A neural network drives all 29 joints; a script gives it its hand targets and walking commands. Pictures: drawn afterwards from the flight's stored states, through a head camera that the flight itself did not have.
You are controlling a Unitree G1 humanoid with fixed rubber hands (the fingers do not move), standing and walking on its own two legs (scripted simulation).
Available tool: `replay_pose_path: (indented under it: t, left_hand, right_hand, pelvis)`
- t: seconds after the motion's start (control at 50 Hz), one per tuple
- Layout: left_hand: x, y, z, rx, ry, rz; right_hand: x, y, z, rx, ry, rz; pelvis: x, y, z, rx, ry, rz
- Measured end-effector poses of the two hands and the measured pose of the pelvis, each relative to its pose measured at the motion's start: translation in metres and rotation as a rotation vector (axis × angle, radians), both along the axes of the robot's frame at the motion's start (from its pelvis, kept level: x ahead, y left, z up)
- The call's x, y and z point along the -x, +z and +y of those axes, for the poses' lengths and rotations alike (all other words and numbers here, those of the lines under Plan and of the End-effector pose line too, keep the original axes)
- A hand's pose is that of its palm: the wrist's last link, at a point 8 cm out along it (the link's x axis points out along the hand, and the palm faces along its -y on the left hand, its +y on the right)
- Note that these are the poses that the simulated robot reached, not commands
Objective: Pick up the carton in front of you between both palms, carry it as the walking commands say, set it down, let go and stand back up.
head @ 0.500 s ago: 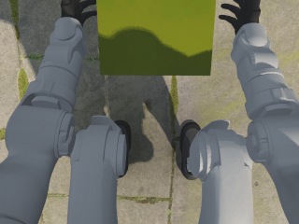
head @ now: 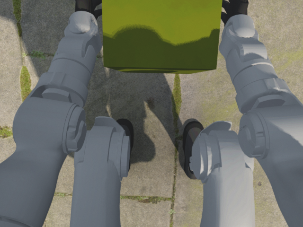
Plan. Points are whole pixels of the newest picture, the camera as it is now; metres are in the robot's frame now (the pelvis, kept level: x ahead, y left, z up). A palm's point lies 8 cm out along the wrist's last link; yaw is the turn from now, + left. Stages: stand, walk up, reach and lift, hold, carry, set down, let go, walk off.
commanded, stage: reach and lift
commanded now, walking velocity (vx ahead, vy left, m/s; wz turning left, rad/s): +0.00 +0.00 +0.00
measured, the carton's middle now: (159, 29) +0.52 +0.01 -0.24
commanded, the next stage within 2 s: none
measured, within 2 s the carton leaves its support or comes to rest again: leaves its support in 0.10 s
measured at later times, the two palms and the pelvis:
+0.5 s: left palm out of the picture +0.49 +0.17 -0.01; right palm (290, 4) +0.50 -0.13 -0.01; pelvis +0.00 +0.00 +0.06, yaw +1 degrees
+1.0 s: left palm out of the picture +0.46 +0.16 +0.14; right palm out of the picture +0.47 -0.14 +0.14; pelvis +0.03 +0.00 +0.19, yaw +1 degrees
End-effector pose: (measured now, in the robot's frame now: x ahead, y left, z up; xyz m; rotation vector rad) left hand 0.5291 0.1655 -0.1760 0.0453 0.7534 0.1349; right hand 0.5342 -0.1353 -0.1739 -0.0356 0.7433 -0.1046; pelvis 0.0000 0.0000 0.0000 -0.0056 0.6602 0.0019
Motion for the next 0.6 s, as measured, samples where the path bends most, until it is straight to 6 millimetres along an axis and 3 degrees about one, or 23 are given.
replay_pose_path:
  t: [0.12, 0.2, 0.32, 0.44, 0.6]
  left_hand:
    - [-0.002, 0.005, -0.001, 0.01, 0.005, 0.01]
    - [0.001, 0.02, -0.003, 0.02, 0.011, -0.022]
    - [0.012, 0.079, -0.001, 0.037, 0.031, -0.088]
    - [0.028, 0.143, 0.0, 0.054, 0.055, -0.078]
    - [0.04, 0.2, 0.0, 0.043, 0.045, -0.064]
  right_hand:
    - [0.0, 0.003, -0.001, -0.003, -0.008, 0.009]
    - [0.001, 0.021, -0.003, -0.013, -0.018, -0.023]
    - [0.013, 0.079, -0.002, -0.037, -0.039, -0.088]
    - [0.029, 0.141, 0.001, -0.05, -0.049, -0.077]
    - [0.04, 0.199, -0.001, -0.04, -0.04, -0.063]
  pelvis:
    - [-0.005, -0.008, 0.0, -0.002, 0.0, -0.012]
    - [-0.007, -0.009, -0.001, -0.002, 0.001, -0.007]
    - [-0.007, 0.006, -0.002, -0.002, 0.003, 0.003]
    - [-0.003, 0.04, -0.002, -0.001, 0.01, 0.028]
    - [0.001, 0.087, -0.002, 0.001, 0.012, 0.063]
